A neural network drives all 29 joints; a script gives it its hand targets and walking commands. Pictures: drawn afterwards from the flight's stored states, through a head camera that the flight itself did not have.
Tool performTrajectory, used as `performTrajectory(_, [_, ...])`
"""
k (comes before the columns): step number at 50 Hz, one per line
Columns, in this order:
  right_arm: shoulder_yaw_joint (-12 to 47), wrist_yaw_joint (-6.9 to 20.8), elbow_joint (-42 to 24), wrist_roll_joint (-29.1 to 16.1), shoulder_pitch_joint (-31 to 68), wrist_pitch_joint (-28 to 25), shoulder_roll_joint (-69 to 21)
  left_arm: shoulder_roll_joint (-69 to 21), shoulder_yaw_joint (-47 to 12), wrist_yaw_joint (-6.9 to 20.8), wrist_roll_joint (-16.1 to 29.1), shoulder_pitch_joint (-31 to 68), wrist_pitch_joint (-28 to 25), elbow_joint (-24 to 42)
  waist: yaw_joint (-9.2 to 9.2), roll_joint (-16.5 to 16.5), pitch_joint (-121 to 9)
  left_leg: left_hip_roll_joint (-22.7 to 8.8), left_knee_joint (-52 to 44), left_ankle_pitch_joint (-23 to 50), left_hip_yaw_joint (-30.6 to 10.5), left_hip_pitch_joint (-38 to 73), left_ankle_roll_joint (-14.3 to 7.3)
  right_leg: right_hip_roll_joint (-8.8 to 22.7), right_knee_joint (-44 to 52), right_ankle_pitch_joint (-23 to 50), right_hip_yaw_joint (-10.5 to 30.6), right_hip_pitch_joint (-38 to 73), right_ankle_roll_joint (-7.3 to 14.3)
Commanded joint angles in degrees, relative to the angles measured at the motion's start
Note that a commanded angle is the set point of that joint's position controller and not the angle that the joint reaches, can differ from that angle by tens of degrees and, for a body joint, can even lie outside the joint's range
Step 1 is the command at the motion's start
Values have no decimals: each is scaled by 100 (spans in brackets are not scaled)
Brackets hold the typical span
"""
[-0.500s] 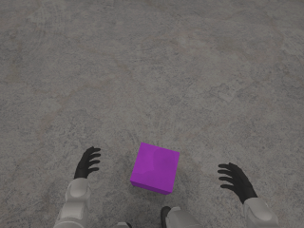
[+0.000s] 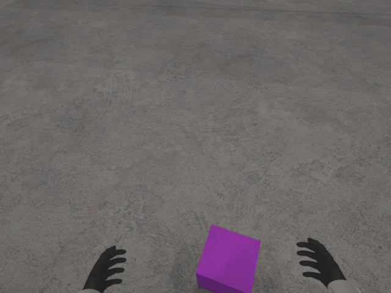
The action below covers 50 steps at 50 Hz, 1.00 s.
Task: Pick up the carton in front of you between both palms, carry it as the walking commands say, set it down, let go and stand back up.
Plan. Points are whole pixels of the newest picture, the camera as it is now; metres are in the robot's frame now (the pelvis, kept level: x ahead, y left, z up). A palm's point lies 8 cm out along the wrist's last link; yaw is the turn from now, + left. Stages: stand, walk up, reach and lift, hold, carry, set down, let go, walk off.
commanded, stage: let go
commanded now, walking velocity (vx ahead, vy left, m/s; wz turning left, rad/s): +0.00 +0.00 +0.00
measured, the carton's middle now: (227, 264) +0.34 -0.08 -0.65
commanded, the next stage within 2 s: stand in 0.24 s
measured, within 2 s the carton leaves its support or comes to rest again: neither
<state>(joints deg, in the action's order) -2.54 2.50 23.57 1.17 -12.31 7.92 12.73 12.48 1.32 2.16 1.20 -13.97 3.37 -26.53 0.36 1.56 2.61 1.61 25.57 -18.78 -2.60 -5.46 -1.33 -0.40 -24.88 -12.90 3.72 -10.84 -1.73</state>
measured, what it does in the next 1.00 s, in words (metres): stands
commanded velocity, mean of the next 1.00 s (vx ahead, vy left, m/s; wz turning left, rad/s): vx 0.00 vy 0.00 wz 0.00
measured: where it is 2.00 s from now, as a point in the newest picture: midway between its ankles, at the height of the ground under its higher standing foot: outside the picture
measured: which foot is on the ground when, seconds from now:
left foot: down 0.00-1.00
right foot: down 0.00-1.00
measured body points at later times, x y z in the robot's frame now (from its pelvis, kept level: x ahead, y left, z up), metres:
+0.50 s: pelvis -0.01 -0.03 -0.01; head +0.01 -0.05 +0.44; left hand +0.12 +0.27 -0.09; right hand +0.14 -0.31 -0.11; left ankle -0.06 +0.10 -0.74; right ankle +0.01 -0.14 -0.74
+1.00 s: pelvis +0.00 -0.04 +0.00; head +0.01 -0.06 +0.45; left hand +0.11 +0.27 -0.10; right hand +0.14 -0.33 -0.11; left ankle -0.06 +0.10 -0.74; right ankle +0.01 -0.14 -0.74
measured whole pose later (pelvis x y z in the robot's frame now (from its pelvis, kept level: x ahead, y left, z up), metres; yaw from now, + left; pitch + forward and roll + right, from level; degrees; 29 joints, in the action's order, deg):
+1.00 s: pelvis +0.00 -0.04 +0.00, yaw +3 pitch -2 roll +0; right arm -0.3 -2.0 47.5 1.8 -10.4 -0.2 21.3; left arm 18.8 2.3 -0.9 -1.6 -8.4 0.3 -51.4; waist 0.7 2.7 1.3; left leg -0.6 24.8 -18.6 -5.6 -4.7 1.8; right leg -1.9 -26.3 -14.5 -0.1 -10.2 1.4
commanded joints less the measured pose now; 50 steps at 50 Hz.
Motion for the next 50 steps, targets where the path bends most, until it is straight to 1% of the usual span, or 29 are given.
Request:
performTrajectory(1, [-192,-115,-595,21,159,141,690,395,72,-82,12,381,-80,522,-101,85,-329,-124,-358,2398,-7,-410,365,-517,-104,900,-459,490,59])
performTrajectory(6, [-126,-165,-664,30,240,323,640,462,147,-90,-73,343,66,459,-68,127,-94,-62,-412,1827,96,-671,306,-461,-89,822,-399,704,74])
performTrajectory(12, [-55,-171,-772,36,367,487,561,464,209,-31,-99,352,195,453,-47,-27,10,26,-453,1139,211,-796,214,-400,-53,716,-356,904,58])
performTrajectory(13, [-225,-355,47,127,490,-11,1198,1196,446,-243,-367,257,25,-365,143,516,69,-183,-185,351,-41,-1208,304,176,-72,531,-134,57,41])
performTrajectory(14, [-225,-402,98,146,379,-256,1086,1305,462,-329,-464,156,-68,-445,89,307,-13,-230,-144,20,-104,-956,288,236,42,144,-7,-114,90])
performTrajectory(15, [-209,-389,218,166,327,-406,1035,1291,440,-338,-479,277,-131,-536,25,97,-65,-266,-129,-281,-180,-888,264,253,135,-381,70,-362,127])
performTrajectory(16, [-217,-371,332,183,295,-520,1063,1253,428,-331,-489,377,-184,-595,-8,-39,-92,-282,-110,-435,-229,-808,220,257,213,-730,131,-503,162])
performTrajectory(17, [-214,-359,434,174,275,-598,1060,1196,420,-330,-475,470,-228,-640,-23,-150,-134,-290,-49,-415,-268,-771,186,255,230,-849,170,-578,198])
performTrajectory(18, [-215,-331,523,169,299,-646,1102,1186,404,-301,-454,527,-263,-690,-32,-197,-235,-304,-10,-259,-287,-717,162,255,197,-747,178,-555,229])
performTrajectory(23, [-169,-330,917,159,258,-785,1244,1288,413,-276,-399,501,-345,-1014,-13,-274,-474,-381,65,697,-391,-555,124,355,55,263,201,-280,310])
performTrajectory(28, [-103,-390,1286,139,156,-835,1398,1438,402,-315,-358,428,-369,-1350,-6,-221,-559,-455,49,1393,-438,-387,138,409,-41,1149,169,26,330])
performTrajectory(33, [-43,-433,1563,105,112,-838,1493,1538,378,-341,-328,430,-371,-1620,-5,-199,-557,-492,28,1747,-438,-317,154,452,-43,1650,167,271,323])
performTrajectory(41, [17,-465,1858,71,180,-850,1577,1577,341,-342,-299,571,-368,-1941,14,-111,-506,-547,-116,1894,-446,-271,160,477,43,1796,181,465,310])
performTrajectory(50, [45,-471,2146,62,284,-882,1664,1611,307,-320,-279,733,-367,-2254,34,-83,-392,-613,-373,1712,-476,-267,142,491,219,1492,210,524,325])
